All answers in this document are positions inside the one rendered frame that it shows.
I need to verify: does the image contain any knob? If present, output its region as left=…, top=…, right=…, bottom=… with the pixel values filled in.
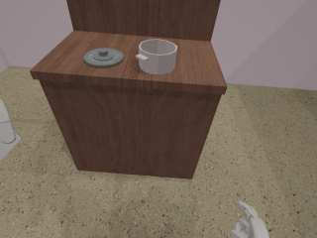
left=98, top=49, right=108, bottom=56

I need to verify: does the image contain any lid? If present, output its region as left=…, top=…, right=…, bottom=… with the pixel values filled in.
left=83, top=48, right=124, bottom=67

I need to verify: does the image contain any right robot hand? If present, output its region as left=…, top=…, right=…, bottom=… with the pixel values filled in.
left=232, top=200, right=270, bottom=238

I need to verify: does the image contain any table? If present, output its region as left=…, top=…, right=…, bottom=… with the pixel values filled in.
left=30, top=0, right=228, bottom=179

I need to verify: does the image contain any left robot hand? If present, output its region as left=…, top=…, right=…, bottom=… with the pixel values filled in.
left=0, top=99, right=21, bottom=161

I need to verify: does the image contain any pot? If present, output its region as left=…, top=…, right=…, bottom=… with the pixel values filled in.
left=136, top=39, right=178, bottom=75

